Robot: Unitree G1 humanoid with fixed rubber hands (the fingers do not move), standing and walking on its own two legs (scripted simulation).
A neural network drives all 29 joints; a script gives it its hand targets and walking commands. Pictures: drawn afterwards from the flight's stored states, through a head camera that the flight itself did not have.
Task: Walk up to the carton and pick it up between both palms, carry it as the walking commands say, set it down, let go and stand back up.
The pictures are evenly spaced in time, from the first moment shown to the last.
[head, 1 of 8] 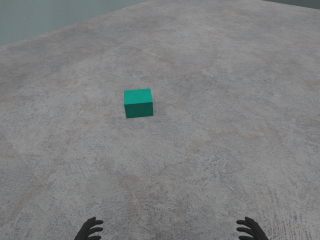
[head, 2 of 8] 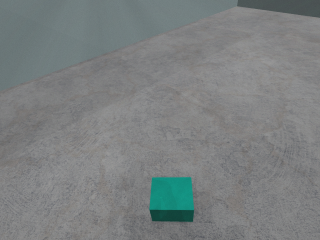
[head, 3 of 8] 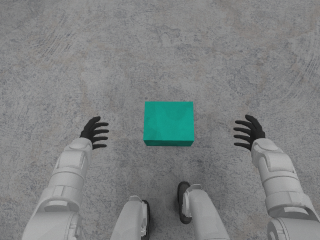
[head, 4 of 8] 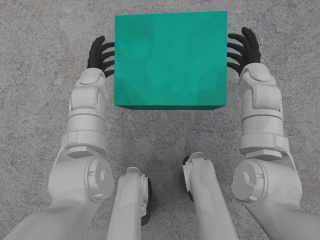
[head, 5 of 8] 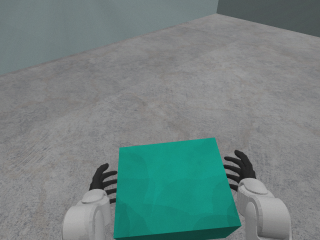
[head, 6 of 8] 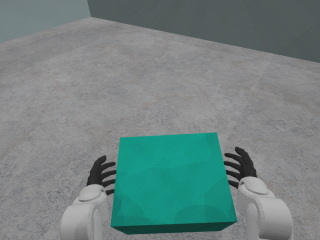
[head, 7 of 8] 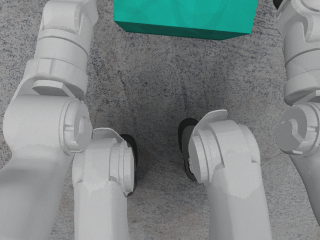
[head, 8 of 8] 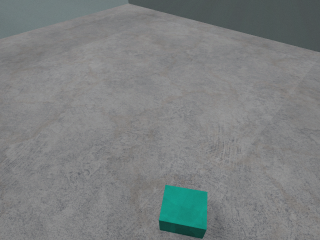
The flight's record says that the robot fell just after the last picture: no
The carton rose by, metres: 0.74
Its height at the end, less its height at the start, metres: +0.00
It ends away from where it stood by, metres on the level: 2.16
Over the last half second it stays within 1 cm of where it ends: yes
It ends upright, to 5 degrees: yes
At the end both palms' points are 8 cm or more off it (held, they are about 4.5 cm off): yes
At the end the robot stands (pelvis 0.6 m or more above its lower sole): yes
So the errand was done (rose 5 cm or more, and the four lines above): yes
